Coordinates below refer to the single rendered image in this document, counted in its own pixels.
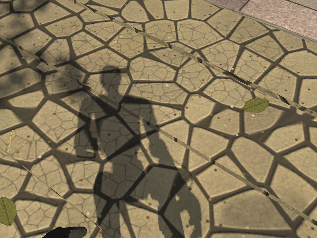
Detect robot left hand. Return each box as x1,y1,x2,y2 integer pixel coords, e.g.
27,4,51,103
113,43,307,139
43,226,87,238

